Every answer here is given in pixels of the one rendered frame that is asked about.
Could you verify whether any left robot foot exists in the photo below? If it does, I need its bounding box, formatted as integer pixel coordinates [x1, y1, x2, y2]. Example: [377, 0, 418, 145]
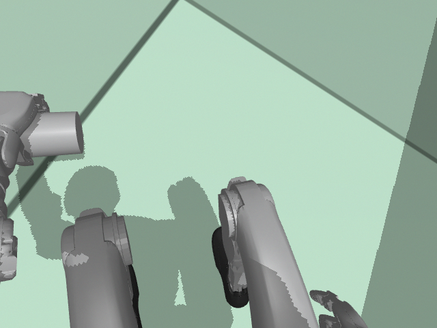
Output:
[128, 265, 142, 328]

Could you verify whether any right robot hand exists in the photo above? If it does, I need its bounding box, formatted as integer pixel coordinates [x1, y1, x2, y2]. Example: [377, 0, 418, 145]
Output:
[309, 290, 368, 328]

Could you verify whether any right robot foot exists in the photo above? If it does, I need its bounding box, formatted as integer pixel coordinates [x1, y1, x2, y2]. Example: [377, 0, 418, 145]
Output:
[212, 227, 249, 308]

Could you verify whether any left robot arm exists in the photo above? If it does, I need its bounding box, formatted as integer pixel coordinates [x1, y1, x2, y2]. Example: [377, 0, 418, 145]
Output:
[0, 126, 21, 282]

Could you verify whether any bottle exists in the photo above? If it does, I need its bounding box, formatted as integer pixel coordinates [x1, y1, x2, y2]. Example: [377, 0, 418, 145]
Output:
[20, 111, 84, 157]

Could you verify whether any left robot hand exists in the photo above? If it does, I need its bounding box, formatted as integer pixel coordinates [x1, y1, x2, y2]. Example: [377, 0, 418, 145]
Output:
[0, 92, 50, 166]

